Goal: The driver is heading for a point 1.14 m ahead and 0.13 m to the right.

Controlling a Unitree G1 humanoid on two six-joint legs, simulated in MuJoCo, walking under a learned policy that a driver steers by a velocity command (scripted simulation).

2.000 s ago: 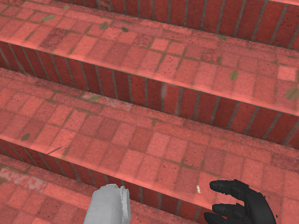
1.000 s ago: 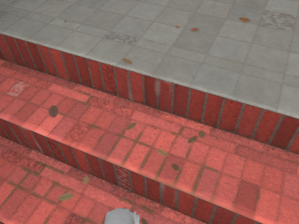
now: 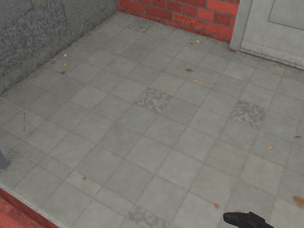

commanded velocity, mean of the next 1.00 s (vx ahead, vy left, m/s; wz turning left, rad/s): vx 0.50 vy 0.00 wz -0.32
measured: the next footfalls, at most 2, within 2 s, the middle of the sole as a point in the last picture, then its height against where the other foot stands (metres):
left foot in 0.30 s outside the picture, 0.18 m higher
right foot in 0.82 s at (202, 178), level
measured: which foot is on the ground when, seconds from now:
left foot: up 0.00-0.28, down 0.30-0.84, up 0.86-1.00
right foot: down 0.00-0.32, up 0.34-0.80, down 0.82-1.00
